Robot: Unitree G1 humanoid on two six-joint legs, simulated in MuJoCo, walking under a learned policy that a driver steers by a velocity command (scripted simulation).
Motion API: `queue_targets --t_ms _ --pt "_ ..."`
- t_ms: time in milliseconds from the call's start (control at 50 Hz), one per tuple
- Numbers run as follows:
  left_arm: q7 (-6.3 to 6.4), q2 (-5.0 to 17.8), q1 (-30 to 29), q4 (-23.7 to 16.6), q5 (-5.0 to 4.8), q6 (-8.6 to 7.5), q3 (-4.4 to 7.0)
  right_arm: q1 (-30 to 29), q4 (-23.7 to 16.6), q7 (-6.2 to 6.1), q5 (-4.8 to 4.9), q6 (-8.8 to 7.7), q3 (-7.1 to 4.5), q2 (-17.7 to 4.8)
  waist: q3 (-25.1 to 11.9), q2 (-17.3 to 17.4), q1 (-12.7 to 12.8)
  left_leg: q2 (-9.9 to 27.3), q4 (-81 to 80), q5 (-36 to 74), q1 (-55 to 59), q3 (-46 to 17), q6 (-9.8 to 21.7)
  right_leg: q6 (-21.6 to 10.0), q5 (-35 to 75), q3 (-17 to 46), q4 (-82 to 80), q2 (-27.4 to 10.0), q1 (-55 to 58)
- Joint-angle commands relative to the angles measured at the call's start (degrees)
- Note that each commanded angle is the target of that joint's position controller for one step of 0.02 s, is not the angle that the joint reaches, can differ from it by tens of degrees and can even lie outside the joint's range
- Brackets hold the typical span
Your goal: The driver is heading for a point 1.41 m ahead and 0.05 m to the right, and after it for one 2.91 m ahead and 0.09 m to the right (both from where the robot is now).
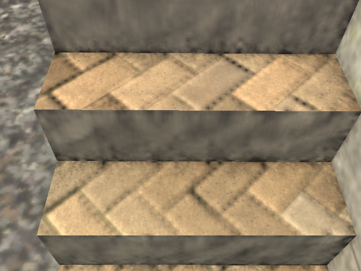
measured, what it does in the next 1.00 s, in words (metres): steps on the spot: right foot, then left foot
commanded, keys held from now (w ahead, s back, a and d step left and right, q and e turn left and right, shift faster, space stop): w+q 0.08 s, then q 0.14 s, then e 0.78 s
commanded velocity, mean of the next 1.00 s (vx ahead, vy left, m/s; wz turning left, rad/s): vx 0.15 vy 0.00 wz -0.08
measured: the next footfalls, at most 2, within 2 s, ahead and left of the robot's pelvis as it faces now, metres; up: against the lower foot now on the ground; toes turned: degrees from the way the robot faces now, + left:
right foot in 0.04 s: +0.07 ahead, -0.11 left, +0.00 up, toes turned +0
left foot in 0.52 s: +0.09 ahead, +0.19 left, +0.00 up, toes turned +10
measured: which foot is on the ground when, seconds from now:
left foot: down 0.00-0.04, up 0.06-0.50, down 0.52-0.98, up 1.00-1.00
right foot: up 0.00-0.02, down 0.04-0.52, up 0.54-0.96, down 0.98-1.00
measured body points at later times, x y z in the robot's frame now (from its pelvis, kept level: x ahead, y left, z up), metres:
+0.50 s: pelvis +0.03 +0.05 +0.01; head +0.08 +0.04 +0.45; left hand +0.01 +0.30 -0.12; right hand +0.30 -0.09 -0.08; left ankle +0.05 +0.19 -0.69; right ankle +0.03 -0.11 -0.74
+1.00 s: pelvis -0.05 +0.04 -0.03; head -0.03 +0.03 +0.42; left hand +0.14 +0.28 -0.11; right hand +0.07 -0.24 -0.12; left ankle +0.04 +0.18 -0.73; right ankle -0.11 -0.04 -0.75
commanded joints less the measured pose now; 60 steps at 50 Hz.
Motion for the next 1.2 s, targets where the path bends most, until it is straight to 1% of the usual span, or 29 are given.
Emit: queue_targets --t_ms 20,40,60,80,120,160,220,300,380,420,460,520,540,560,580,620,640,700,800,880,920,960,980,1000,1020,1040,1080,1140,1200 --pt "1.96 6.1 13.4 -1.2 -1.24 -2.05 2.38 -6.1 -5.8 0.56 1.33 -1.06 -1.62 -6.5 -8.4 9.9 8.3 10.6 11.9 62.3 5.8 -9.5 6.4 -2.3 10.5 -0.8 -23.2 0.3 16.7" --pt "2.08 6.5 15.8 -0.2 0.11 -3.22 2.47 -10.1 -7.6 1.1 2.22 -0.92 -1.49 -4.7 -5.7 2.0 9.6 7.6 24.2 47.8 -3.9 -7.5 4.4 -4.1 21.2 2.5 -29.8 -3.3 25.6" --pt "1.68 13.3 18.2 0.1 1.36 -3.01 4.12 -4.9 -10.0 1.02 2.81 -0.71 -0.94 0.4 -9.6 -19.3 5.3 -2.5 47.8 -4.1 -23.0 2.5 -0.3 -10.0 60.6 20.2 -27.0 -21.8 40.6" --pt "0.57 12.3 17.1 0.4 1.89 -1.88 4.8 0.1 -9.0 -0.28 0.68 0.75 -1.12 -0.5 -12.1 -12.9 2.7 -1.2 70.0 -15.1 -31.3 5.2 -1.3 -17.1 56.8 24.9 -24.8 -28.6 36.8" --pt "-0.11 7.5 8.4 -1.4 1.42 -1.54 4.11 -7.0 -12.2 -0.17 -1.54 1.91 -0.97 -0.3 -2.3 -3.8 0.6 2.6 86.4 -13.5 -41.7 3.8 -1.8 -18.2 27.0 16.6 -28.8 -23.3 25.8" --pt "0.25 4.5 10.9 1.1 1.42 -2.29 3.29 -14.9 -17.5 0.41 -1.59 3.15 -0.65 -0.1 2.1 -4.1 1.4 4.0 93.5 -13.3 -49.3 2.8 -2.2 -14.8 25.9 8.4 -30.9 -19.6 22.4" --pt "0.67 7.5 13.5 3.0 0.59 -2.56 4.47 -17.1 -22.3 1.57 -1.59 4.61 -0.35 0.7 0.0 -1.1 0.7 3.2 86.3 -7.2 -47.7 3.6 -3.8 -11.9 24.3 1.0 -31.8 -16.3 21.2" --pt "0.25 9.2 14.3 3.5 -0.2 -4.03 4.32 -14.9 -22.0 0.94 -1.45 7.7 -0.14 3.1 -2.8 -5.7 0.8 1.9 89.1 -8.5 -47.9 1.1 -5.7 -16.3 29.7 2.3 -33.0 -18.2 23.9" --pt "0.73 9.5 12.7 3.5 -0.8 -3.32 4.26 -18.2 -22.7 1.73 -3.09 8.23 0.22 2.1 -5.9 -5.0 0.6 8.3 65.9 -4.9 -42.7 7.8 -7.4 -14.2 34.8 0.5 -31.9 -14.2 31.0" --pt "0.59 10.0 5.7 0.3 -0.66 -2.87 4.83 -18.5 -22.5 2.07 -1.58 7.17 1.33 3.4 -8.2 -6.4 0.1 8.9 38.0 4.1 -21.9 10.7 -7.9 -10.0 43.7 -4.1 -30.9 -9.7 23.0" --pt "-0.23 13.6 4.8 -0.8 0.22 -2.73 6.74 -17.2 -22.8 0.51 0.24 6.38 1.58 4.4 -10.8 -15.4 1.5 7.3 25.5 3.9 -11.9 9.3 -6.1 -9.0 47.4 0.3 -30.3 -14.0 23.5" --pt "-1.73 10.0 7.0 -1.7 -2.29 0.23 7.48 -2.5 -16.2 -0.56 -1.07 3.21 -0.66 -0.1 -10.8 -5.7 -2.6 4.8 -11.1 22.9 2.4 13.0 -6.1 -5.8 25.3 -1.7 -11.4 -7.6 23.0" --pt "-1.9 5.4 9.4 -2.8 -2.09 1.61 6.97 -1.2 -15.1 -0.15 -2.13 1.4 -0.67 -1.5 -7.7 5.4 -0.2 14.3 -6.2 44.3 12.7 6.6 -6.6 -3.8 -9.7 -2.3 3.0 -3.7 5.2" --pt "-1.27 0.3 15.2 -5.7 -1.52 2.7 6.03 1.2 -17.2 0.33 -1.36 1.78 -1.54 -6.2 -15.1 17.7 0.8 31.6 7.5 87.7 20.2 -4.1 0.3 0.4 -25.1 1.8 25.4 2.9 -9.6" --pt "0.35 -0.1 17.6 -5.1 -0.94 3.22 5.88 -0.6 -19.5 0.42 -0.27 2.42 -2.48 -10.4 -22.3 16.6 -2.0 37.0 0.9 78.9 9.4 -7.7 8.0 2.1 -20.8 7.0 45.6 4.1 -4.2" --pt "0.52 2.9 6.4 -8.6 1.0 3.63 7.63 -12.2 -20.0 0.22 -0.68 3.82 -1.24 -6.4 -5.5 11.4 3.6 29.8 -4.5 35.3 -10.8 -0.9 8.8 3.4 -15.1 5.4 64.7 3.4 -11.3" --pt "0.46 4.5 6.4 -8.7 1.02 4.44 8.05 -14.6 -19.3 -0.34 -0.31 3.94 -0.46 -4.0 -0.1 10.8 5.7 26.5 -4.7 32.2 -14.6 4.0 7.6 4.0 -13.5 3.1 69.5 3.8 -13.6" --pt "-1.42 6.5 4.6 -12.2 0.79 5.81 7.37 -11.3 -18.9 -0.95 -0.94 3.09 -0.37 -4.7 -0.9 4.2 6.3 24.8 -3.5 29.1 -11.7 6.7 6.3 4.1 -8.3 4.0 64.9 3.7 -14.6" --pt "-2.13 7.7 4.8 -13.5 1.02 7.88 7.36 -9.5 -20.1 -2.29 -0.15 1.38 -0.88 -5.6 -5.8 9.1 5.6 25.4 -3.9 24.2 -4.6 9.5 7.5 4.9 -7.0 3.4 40.7 2.1 -5.3" --pt "-2.48 6.7 1.9 -15.0 -1.0 8.14 6.3 -7.2 -21.8 -2.28 -1.09 3.53 -2.43 -8.8 -6.8 17.6 0.7 24.9 -5.3 6.9 -1.3 10.1 5.8 2.2 -19.4 -3.1 5.4 1.2 7.1" --pt "-2.29 7.7 2.9 -15.1 -1.02 7.24 6.45 -4.0 -20.7 -1.98 -1.15 4.62 -3.46 -10.1 -8.3 16.6 -0.9 27.2 -3.4 7.5 1.1 8.1 5.0 0.3 -19.2 -4.4 -4.6 1.0 11.3" --pt "-2.68 8.5 6.9 -12.4 -0.75 5.38 6.81 -2.1 -18.9 -1.86 -0.48 6.04 -3.84 -9.7 -6.1 7.4 0.5 23.6 5.5 0.3 -2.4 13.5 0.1 -1.4 -10.9 -4.1 -22.8 2.4 17.4" --pt "-2.8 8.8 7.3 -11.3 0.19 3.94 6.61 -0.9 -18.2 -1.4 -1.22 6.42 -3.42 -6.8 -2.6 -5.3 0.2 18.7 20.5 -13.6 -14.4 19.0 -3.5 -2.2 -6.3 5.0 -26.6 -1.6 22.1" --pt "-2.03 15.5 9.2 -14.2 -0.28 3.7 7.39 -4.6 -22.7 -0.64 -2.15 6.84 -1.53 -0.9 -0.6 -21.6 2.1 9.1 40.6 -24.4 -36.4 18.8 -9.6 -9.7 15.5 32.5 -26.5 -18.7 20.9" --pt "-1.12 16.5 7.3 -16.0 0.73 3.6 8.21 -13.9 -25.1 -0.73 -2.93 6.13 -1.52 -3.1 -4.9 -15.2 8.0 9.8 53.0 -18.1 -27.2 7.3 -11.1 -19.9 22.9 36.2 -33.5 -23.9 9.5" --pt "-0.92 14.8 1.3 -15.4 1.68 3.73 7.36 -15.3 -24.4 -0.76 -2.06 5.99 -2.2 -3.3 -1.5 -10.8 3.3 9.6 59.6 -11.3 -25.4 5.7 -10.3 -20.0 21.1 25.5 -30.3 -18.8 4.7" --pt "0.08 12.8 -3.2 -15.8 0.6 4.03 6.94 -9.1 -20.5 -0.53 -1.77 5.66 -2.07 -3.4 1.2 -9.4 -0.1 7.5 65.1 -3.4 -26.8 9.0 -8.7 -16.1 29.6 12.7 -22.3 -8.9 5.0" --pt "0.92 11.9 6.6 -13.7 0.7 4.06 6.63 -9.5 -20.6 0.05 -2.5 5.27 -2.79 -6.2 -1.5 -3.7 2.2 5.3 57.1 -4.1 -29.2 8.4 -7.1 -13.8 37.3 16.9 -20.6 -9.7 17.3" --pt "1.42 10.1 10.7 -11.6 0.31 3.02 6.13 -10.2 -19.9 0.31 -1.48 6.48 -1.84 -4.5 -3.3 -7.2 3.7 5.1 40.4 -7.3 -28.5 7.1 -5.6 -13.7 36.0 18.8 -22.8 -13.0 28.5"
